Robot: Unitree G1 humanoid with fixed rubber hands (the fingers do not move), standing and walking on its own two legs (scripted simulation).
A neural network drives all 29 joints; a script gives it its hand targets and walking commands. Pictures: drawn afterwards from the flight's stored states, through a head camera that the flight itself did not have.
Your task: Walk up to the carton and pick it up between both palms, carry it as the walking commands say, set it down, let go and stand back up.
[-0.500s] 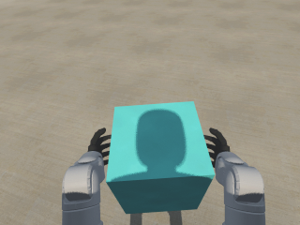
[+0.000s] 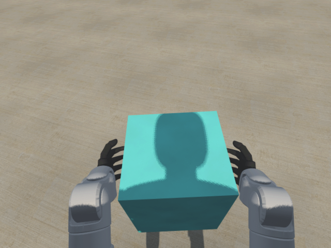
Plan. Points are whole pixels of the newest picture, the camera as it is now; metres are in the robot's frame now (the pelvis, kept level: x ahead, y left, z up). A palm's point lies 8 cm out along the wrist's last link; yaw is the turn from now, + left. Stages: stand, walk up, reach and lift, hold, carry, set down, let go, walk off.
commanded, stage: carry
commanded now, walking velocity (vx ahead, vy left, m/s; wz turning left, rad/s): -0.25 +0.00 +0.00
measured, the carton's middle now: (175, 175) +0.30 +0.00 +0.01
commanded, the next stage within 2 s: none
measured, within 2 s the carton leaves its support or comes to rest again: neither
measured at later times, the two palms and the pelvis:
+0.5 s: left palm out of the picture +0.05 +0.21 +0.07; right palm out of the picture +0.08 -0.09 +0.09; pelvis -0.19 +0.03 +0.01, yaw +2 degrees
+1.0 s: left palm out of the picture -0.11 +0.14 +0.10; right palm out of the picture -0.13 -0.16 +0.09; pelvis -0.38 +0.00 +0.01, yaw +0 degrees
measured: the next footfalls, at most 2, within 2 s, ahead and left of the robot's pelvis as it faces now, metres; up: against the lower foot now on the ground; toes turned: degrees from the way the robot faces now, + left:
left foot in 0.36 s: -0.13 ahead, +0.13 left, +0.00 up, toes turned +6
right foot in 0.76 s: -0.31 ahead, -0.11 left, +0.00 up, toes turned -4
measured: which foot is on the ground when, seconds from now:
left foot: up 0.00-0.34, down 0.36-0.78, up 0.80-1.00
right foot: down 0.00-0.36, up 0.38-0.74, down 0.76-1.00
